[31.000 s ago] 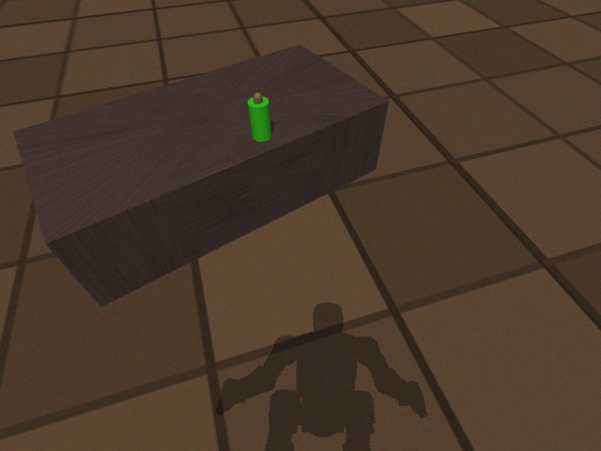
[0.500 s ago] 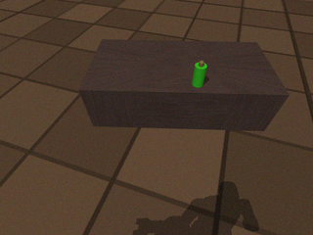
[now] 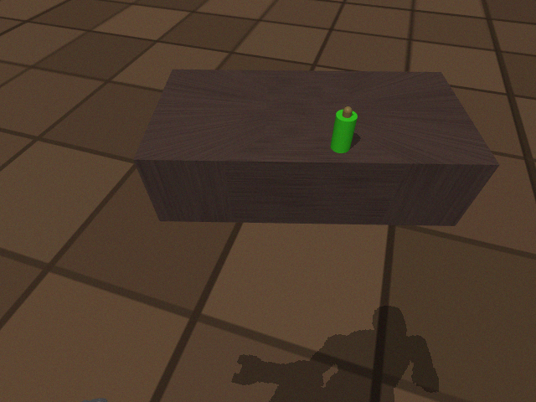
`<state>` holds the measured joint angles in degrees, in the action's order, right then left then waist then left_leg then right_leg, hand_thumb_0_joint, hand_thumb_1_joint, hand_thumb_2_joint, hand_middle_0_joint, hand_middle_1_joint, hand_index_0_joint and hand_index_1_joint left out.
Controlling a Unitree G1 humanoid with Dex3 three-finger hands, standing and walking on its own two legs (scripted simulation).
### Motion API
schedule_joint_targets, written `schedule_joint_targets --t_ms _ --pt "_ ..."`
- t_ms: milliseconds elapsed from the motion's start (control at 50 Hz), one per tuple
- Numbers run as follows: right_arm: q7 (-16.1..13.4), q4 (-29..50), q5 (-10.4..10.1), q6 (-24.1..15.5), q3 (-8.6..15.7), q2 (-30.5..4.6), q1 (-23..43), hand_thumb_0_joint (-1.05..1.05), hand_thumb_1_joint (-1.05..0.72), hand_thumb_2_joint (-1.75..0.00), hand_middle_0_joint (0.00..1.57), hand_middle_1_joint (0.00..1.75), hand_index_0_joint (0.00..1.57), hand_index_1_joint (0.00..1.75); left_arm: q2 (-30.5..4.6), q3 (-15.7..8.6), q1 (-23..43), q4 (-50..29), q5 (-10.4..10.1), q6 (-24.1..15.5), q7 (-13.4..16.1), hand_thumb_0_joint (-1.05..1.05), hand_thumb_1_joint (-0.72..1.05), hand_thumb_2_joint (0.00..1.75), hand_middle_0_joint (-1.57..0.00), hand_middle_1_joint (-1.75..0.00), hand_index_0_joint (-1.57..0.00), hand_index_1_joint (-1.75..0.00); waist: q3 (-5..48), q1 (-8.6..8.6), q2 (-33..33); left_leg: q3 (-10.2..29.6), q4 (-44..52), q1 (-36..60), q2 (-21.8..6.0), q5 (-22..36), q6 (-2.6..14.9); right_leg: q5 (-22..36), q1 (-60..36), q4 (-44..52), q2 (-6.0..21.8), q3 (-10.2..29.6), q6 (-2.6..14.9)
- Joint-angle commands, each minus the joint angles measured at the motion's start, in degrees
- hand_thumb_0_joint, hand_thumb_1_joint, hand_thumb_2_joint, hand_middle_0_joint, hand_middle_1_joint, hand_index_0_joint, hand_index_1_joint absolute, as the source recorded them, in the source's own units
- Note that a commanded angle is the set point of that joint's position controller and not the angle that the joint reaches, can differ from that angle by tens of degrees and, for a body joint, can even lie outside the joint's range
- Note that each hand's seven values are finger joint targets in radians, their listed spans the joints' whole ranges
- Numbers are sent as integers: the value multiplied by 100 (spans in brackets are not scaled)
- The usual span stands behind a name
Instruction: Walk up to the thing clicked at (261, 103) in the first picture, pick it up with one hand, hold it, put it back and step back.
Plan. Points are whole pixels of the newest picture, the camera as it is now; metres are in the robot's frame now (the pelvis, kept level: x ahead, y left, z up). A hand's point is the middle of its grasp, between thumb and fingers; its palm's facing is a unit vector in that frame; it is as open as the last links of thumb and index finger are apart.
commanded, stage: step back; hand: right
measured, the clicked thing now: (344, 128) +1.08 -0.24 -0.29
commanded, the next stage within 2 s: stand in 0.18 s
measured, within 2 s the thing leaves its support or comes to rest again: neither
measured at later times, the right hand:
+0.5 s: hand out of the picture +0.09 -0.26 -0.14, palm faces +0.01 +0.94 -0.34, open 7.3 cm
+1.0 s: hand out of the picture +0.05 -0.27 -0.15, palm faces -0.03 +0.95 -0.32, open 7.3 cm
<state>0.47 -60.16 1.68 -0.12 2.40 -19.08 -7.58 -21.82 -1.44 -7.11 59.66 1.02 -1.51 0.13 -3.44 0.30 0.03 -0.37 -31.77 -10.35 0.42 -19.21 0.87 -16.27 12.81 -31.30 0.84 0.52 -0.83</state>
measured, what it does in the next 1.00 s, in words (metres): stands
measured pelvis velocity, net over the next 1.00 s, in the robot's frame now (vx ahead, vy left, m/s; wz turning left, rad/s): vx -0.02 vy -0.02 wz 0.01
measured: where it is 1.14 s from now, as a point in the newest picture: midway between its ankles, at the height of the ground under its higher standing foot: outside the picture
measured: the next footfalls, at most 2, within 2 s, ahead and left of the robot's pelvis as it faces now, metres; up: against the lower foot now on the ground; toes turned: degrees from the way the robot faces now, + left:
none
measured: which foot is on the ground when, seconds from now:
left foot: down 0.00-1.00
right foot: down 0.00-1.00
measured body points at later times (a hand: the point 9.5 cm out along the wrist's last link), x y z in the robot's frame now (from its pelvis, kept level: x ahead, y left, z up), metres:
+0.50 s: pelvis -0.01 -0.01 +0.02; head +0.00 +0.00 +0.46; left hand +0.09 +0.29 -0.12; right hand +0.09 -0.30 -0.11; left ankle -0.02 +0.11 -0.73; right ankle +0.01 -0.13 -0.73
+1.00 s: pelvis -0.02 -0.02 +0.02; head -0.01 -0.03 +0.47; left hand +0.05 +0.28 -0.12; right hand +0.05 -0.32 -0.12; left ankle -0.02 +0.11 -0.73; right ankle +0.01 -0.13 -0.73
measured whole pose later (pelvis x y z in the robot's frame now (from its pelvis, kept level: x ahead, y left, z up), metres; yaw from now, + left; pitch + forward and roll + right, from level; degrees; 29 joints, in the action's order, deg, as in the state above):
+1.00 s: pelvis -0.02 -0.02 +0.02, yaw +1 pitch -3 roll +0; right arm 0.6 -66.0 0.8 -0.4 0.4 -19.8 -6.6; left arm -20.0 0.3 -6.7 66.2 0.7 -1.0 -0.3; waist -3.0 -0.2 -0.5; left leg 0.8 -17.9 -5.2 -0.7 -10.2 -1.0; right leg -8.1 7.7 -18.3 -0.2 -0.7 0.5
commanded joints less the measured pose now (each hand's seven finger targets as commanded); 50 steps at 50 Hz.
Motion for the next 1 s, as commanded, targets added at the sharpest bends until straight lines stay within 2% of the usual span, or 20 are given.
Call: schedule_joint_targets --t_ms 0,20,60,140,160,220,300,340,440,520,540,580,600,660,740,800,840,880,920,980 --pt "-80 282 -62 -204 245 -1337 308 0 -90 -90 20 30 20 30 -1134 -227 304 -302 -44 -164 78 0 90 90 -20 -30 -20 -30 643 78 21 647 670 -47 -748 2219 238 1911 -687 350 483 398 365" --pt "-89 273 -78 -195 242 -1295 369 0 -90 -90 20 30 20 30 -1185 -246 270 -262 -43 -170 89 0 90 90 -20 -30 -20 -30 667 95 75 513 553 -39 -670 2332 199 2157 -772 380 535 439 384" --pt "-94 246 -65 -173 229 -1263 295 0 -90 -90 20 30 20 30 -1229 -255 350 -291 -44 -158 98 0 90 90 -20 -30 -20 -30 692 51 58 422 550 -20 -607 2282 128 2222 -826 403 656 550 429" --pt "-84 208 -50 -148 247 -1267 441 0 -90 -90 20 30 20 30 -1155 -222 553 -294 -39 -118 105 0 90 90 -20 -30 -20 -30 660 46 -66 500 803 112 -697 2153 154 1930 -653 424 565 432 381" --pt "-91 170 -140 -189 171 -1311 435 0 -90 -90 20 30 20 30 -943 -118 584 -155 -110 -81 89 0 90 90 -20 -30 -20 -30 627 -47 -15 742 1116 272 -845 2809 171 2283 -707 571 545 437 261" --pt "-110 101 -147 -226 166 -1347 507 0 -90 -90 20 30 20 30 -931 -95 565 -95 -112 -53 91 0 90 90 -20 -30 -20 -30 746 -26 -175 621 1122 682 -826 3384 82 2544 -847 791 558 379 210" --pt "-102 40 -149 -214 106 -1263 579 0 -90 -90 20 30 20 30 -974 -86 656 7 -90 -53 67 0 90 90 -20 -30 -20 -30 709 -45 -177 569 1409 611 -807 2849 22 2205 -1060 1079 573 402 163" --pt "-102 19 -146 -199 109 -1269 654 0 -90 -90 20 30 20 30 -991 -88 664 66 -77 -52 64 0 90 90 -20 -30 -20 -30 679 -31 -151 565 1562 569 -784 2265 19 1875 -1030 1219 592 414 156" --pt "-78 -79 -149 -210 81 -1252 688 0 -90 -90 20 30 20 30 -994 -66 640 171 -60 -86 44 0 90 90 -20 -30 -20 -30 602 -34 -140 529 1691 545 -757 1884 -6 1755 -983 1432 653 485 164" --pt "-62 -148 -139 -186 75 -1269 692 0 -90 -90 20 30 20 30 -986 -60 598 246 -55 -80 37 0 90 90 -20 -30 -20 -30 362 -36 -107 569 1849 414 -735 1049 -9 1067 -720 1612 624 509 156" --pt "-62 -165 -120 -188 65 -1254 599 0 -90 -90 20 30 20 30 -1019 -59 605 251 -36 -76 29 0 90 90 -20 -30 -20 -30 323 -68 -56 594 1916 291 -745 887 -12 956 -734 1605 620 502 160" --pt "-45 -196 -115 -197 61 -1298 614 0 -90 -90 20 30 20 30 -965 -51 511 285 -50 -85 22 0 90 90 -20 -30 -20 -30 282 -24 -160 616 1924 224 -726 714 -4 835 -712 1654 617 514 149" --pt "-42 -177 -109 -189 51 -1227 599 0 -90 -90 20 30 20 30 -1041 -62 520 283 -44 -79 21 0 90 90 -20 -30 -20 -30 310 -23 -8 608 1917 277 -719 676 -5 622 -605 1647 620 514 174" --pt "-40 -199 -115 -195 52 -1269 589 0 -90 -90 20 30 20 30 -990 -53 469 297 -44 -86 15 0 90 90 -20 -30 -20 -30 376 -21 -44 616 1829 370 -741 824 15 739 -566 1659 639 557 180" --pt "-43 -230 -108 -198 29 -1271 436 0 -90 -90 20 30 20 30 -1043 -60 484 274 -55 -112 25 0 90 90 -20 -30 -20 -30 533 -76 61 599 1726 392 -749 1200 26 1291 -744 1610 674 553 186" --pt "-33 -254 -119 -175 17 -1261 418 0 -90 -90 20 30 20 30 -1035 -38 365 314 -67 -113 30 0 90 90 -20 -30 -20 -30 401 -44 76 596 1714 376 -713 1000 16 931 -592 1716 655 571 172" --pt "-39 -248 -105 -174 8 -1261 369 0 -90 -90 20 30 20 30 -1060 -51 394 304 -55 -101 31 0 90 90 -20 -30 -20 -30 453 -60 62 609 1706 315 -752 1076 25 1130 -726 1641 678 550 198" --pt "-43 -238 -120 -167 12 -1280 403 0 -90 -90 20 30 20 30 -1071 -46 325 315 -58 -90 32 0 90 90 -20 -30 -20 -30 449 -25 72 620 1728 384 -737 988 20 847 -602 1677 656 545 202" --pt "-45 -244 -111 -174 -18 -1260 321 0 -90 -90 20 30 20 30 -1077 -50 328 306 -65 -104 23 0 90 90 -20 -30 -20 -30 473 -45 48 593 1681 353 -748 1185 21 1290 -708 1625 689 572 205" --pt "-55 -264 -113 -181 -36 -1268 255 0 -90 -90 20 30 20 30 -1082 -54 350 308 -78 -94 22 0 90 90 -20 -30 -20 -30 434 -53 -21 608 1726 278 -759 1236 8 1301 -771 1592 673 549 208"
